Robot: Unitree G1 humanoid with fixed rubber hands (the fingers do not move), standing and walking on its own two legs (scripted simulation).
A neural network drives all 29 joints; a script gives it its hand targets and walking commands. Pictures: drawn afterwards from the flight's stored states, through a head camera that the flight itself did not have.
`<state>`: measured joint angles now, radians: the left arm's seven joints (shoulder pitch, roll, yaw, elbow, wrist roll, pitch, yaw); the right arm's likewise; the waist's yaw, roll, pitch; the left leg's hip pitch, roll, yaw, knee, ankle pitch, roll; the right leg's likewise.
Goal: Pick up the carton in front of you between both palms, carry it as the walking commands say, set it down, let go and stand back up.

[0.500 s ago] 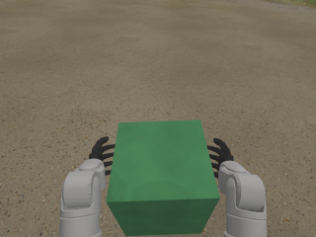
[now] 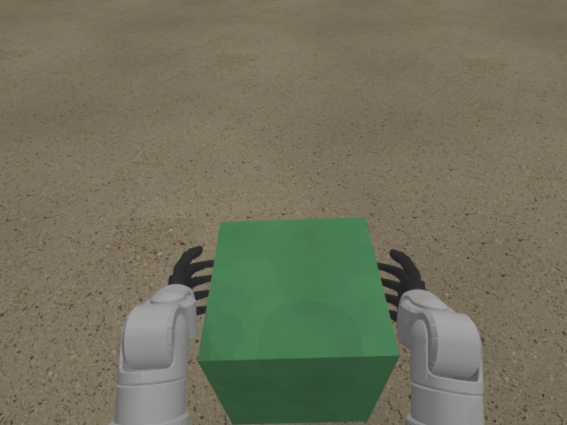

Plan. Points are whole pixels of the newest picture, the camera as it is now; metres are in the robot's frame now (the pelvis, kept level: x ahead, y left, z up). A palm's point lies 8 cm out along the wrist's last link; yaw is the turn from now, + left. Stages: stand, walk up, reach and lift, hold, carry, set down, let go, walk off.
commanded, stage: carry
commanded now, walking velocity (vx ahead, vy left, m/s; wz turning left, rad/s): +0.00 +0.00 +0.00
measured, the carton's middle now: (296, 324) +0.28 -0.01 +0.00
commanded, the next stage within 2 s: none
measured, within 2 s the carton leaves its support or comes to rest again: neither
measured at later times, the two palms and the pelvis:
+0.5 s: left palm (203, 187) +0.51 +0.16 +0.08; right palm (369, 187) +0.50 -0.14 +0.09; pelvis +0.23 +0.01 +0.00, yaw -2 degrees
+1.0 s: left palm (227, 177) +0.54 +0.12 +0.08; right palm (385, 182) +0.53 -0.18 +0.08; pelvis +0.27 -0.01 +0.00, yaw -4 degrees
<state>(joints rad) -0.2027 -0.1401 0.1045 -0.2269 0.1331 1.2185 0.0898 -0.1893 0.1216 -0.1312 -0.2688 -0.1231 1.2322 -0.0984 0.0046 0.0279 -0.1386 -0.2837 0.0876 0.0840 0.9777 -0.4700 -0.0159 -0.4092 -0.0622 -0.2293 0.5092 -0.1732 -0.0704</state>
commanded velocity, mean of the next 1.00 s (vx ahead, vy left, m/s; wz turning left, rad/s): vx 0.00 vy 0.00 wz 0.00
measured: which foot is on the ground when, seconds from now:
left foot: up 0.00-0.26, down 0.28-1.00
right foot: down 0.00-0.32, up 0.34-0.40, down 0.42-1.00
